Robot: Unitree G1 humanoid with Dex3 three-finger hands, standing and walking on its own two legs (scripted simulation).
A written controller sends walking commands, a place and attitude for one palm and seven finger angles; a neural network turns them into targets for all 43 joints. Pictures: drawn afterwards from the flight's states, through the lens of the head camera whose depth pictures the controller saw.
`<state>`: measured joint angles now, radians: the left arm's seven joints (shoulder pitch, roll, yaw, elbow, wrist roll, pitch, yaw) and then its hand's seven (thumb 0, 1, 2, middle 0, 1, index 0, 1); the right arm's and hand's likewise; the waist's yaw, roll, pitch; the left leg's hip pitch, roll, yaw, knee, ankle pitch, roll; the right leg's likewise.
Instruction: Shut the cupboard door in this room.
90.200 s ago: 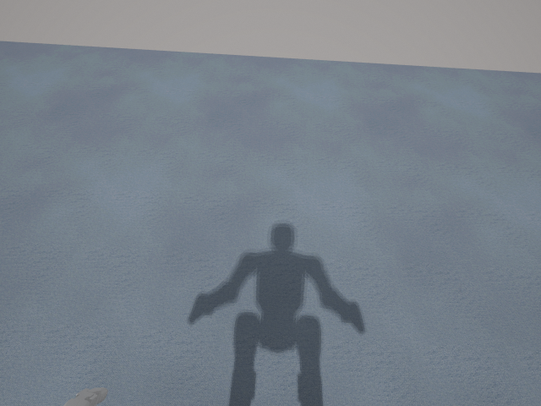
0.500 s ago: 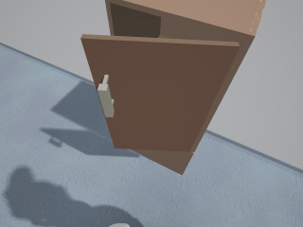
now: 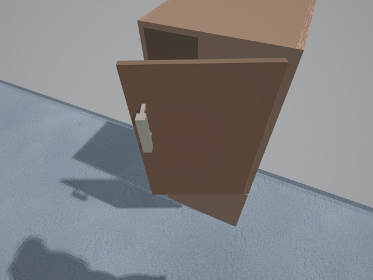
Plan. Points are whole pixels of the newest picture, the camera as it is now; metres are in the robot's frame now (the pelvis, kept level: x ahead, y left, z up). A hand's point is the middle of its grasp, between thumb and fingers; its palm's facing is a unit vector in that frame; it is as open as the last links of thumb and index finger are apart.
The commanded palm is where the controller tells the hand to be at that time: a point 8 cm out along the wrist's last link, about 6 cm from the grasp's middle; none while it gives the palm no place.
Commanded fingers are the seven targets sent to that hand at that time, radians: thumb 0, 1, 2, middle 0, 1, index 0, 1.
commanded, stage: look again from close up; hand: left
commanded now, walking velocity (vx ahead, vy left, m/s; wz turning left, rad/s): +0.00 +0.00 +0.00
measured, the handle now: (145, 128) +0.47 +0.15 +0.05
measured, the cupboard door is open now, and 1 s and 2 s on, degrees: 25 25 25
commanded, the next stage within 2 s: raise the hand and make a fist in 0.64 s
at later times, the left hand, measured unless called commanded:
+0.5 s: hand out of the picture +0.03 +0.14 -0.17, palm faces -0.01 -0.98 -0.20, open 7.3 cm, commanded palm none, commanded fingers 0.00 0.90 0.90 -0.20 -0.30 -0.20 -0.30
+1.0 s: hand (138, 229) +0.22 +0.12 +0.00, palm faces +0.14 -0.99 -0.02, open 6.9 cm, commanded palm +0.14 +0.18 -0.05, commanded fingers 0.00 0.90 0.90 -0.44 -0.56 -0.44 -0.56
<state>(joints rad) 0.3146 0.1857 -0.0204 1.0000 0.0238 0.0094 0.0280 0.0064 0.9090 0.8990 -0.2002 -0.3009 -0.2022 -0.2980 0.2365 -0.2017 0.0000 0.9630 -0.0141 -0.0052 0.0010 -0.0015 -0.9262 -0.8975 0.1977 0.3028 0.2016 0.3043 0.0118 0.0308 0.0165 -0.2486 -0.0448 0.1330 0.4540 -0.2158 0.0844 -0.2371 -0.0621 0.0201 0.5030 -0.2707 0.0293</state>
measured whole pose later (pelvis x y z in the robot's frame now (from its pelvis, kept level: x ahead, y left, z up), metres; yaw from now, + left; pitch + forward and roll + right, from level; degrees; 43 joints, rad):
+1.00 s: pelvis +0.01 -0.06 -0.04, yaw +3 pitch +9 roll +2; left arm 0.34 0.14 0.14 0.18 -0.22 -0.50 -0.17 0.01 0.92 0.90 -0.28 -0.39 -0.28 -0.39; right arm 0.21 -0.24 -0.06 0.71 0.00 -0.29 0.00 0.01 -0.91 -0.90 0.20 0.30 0.20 0.30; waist -0.02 -0.02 -0.12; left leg -0.61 0.01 0.05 0.84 -0.37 -0.02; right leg -0.59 -0.03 -0.05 0.90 -0.47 -0.04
